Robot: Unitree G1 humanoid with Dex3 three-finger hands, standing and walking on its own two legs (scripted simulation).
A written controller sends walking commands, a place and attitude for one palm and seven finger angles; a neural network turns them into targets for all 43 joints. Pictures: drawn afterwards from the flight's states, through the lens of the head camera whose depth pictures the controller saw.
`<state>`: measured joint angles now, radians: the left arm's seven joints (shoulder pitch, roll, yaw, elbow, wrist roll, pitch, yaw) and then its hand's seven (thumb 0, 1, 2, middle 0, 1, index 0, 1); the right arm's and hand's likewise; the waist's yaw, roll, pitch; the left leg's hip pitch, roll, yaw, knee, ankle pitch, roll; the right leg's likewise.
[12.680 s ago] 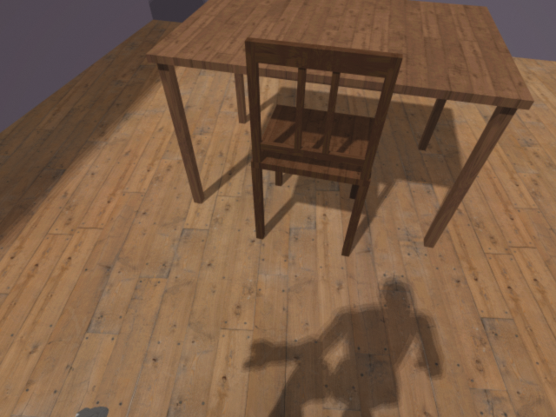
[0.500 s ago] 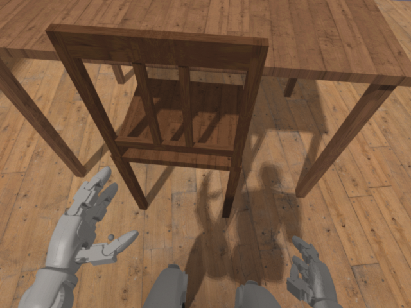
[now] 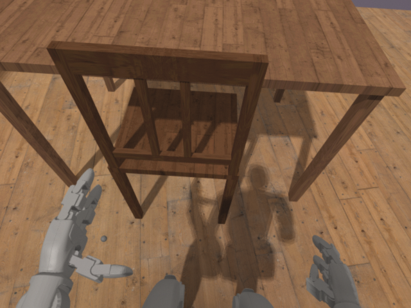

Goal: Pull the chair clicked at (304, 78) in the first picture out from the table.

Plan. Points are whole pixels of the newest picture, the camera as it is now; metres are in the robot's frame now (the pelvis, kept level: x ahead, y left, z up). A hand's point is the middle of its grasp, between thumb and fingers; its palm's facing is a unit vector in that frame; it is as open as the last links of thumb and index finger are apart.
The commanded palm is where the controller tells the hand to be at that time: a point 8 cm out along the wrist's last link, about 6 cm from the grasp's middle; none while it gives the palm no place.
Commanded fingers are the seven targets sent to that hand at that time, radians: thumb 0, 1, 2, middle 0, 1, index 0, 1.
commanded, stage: raise the hand toward the chair's back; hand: left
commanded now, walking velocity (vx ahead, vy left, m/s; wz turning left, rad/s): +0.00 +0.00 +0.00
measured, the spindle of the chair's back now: (149, 120) +0.53 +0.18 +0.00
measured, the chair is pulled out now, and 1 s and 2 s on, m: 0.00 0.00 0.00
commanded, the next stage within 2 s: aim the fingers beside a spindle in 0.90 s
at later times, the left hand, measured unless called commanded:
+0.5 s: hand (87, 220) +0.25 +0.22 +0.05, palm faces +0.01 -1.00 -0.06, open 16.9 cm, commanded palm +0.23 +0.27 +0.05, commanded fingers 0.00 -0.50 0.30 -0.06 -0.08 -0.06 -0.08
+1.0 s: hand (90, 224) +0.25 +0.21 +0.05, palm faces +0.01 -1.00 -0.06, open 16.9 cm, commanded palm +0.23 +0.27 +0.05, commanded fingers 0.00 -0.50 0.30 -0.06 -0.08 -0.06 -0.08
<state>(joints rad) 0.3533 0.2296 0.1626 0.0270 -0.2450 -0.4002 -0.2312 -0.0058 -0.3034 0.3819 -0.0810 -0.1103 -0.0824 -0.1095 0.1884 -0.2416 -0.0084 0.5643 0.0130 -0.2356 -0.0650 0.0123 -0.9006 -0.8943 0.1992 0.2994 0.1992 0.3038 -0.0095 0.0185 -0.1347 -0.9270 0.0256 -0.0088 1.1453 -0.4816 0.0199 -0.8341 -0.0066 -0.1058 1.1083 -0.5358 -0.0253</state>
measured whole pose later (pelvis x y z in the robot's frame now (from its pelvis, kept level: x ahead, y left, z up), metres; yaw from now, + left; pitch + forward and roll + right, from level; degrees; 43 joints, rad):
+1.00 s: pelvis +0.01 +0.01 +0.01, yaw +0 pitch +14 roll -3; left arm 0.28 0.26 0.22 0.09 -0.27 -0.37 -0.28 -0.01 -0.50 0.30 -0.06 -0.08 -0.06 -0.08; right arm 0.21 -0.24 0.03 0.56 0.01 -0.22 -0.05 0.01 -0.90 -0.89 0.20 0.30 0.20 0.30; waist -0.01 0.03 -0.13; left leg -0.88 0.02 -0.01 1.10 -0.47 0.03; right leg -0.78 -0.01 -0.10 1.05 -0.52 -0.01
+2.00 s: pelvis +0.00 +0.00 -0.01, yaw -1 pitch +20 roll -2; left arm -0.13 0.23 0.20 0.41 -0.19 -0.41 -0.19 -0.01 -0.50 0.30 -0.06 -0.08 -0.06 -0.08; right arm 0.21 -0.26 0.02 0.59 -0.01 -0.14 -0.02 0.01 -0.90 -0.89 0.20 0.30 0.20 0.30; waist -0.04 0.03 -0.15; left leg -1.04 0.03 0.01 1.20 -0.50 0.02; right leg -0.97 -0.01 -0.09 1.18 -0.56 -0.03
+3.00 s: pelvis +0.00 +0.01 -0.03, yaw -2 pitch +22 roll -2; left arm -0.29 0.22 0.19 0.57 -0.15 -0.45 -0.13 -0.01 -0.50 0.30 -0.06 -0.08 -0.06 -0.08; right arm 0.22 -0.25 0.01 0.59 -0.01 -0.06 0.00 0.01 -0.90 -0.89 0.20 0.30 0.20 0.30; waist -0.05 0.03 -0.16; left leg -1.14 0.03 0.02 1.26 -0.51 0.03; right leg -1.06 0.00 -0.07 1.24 -0.57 -0.02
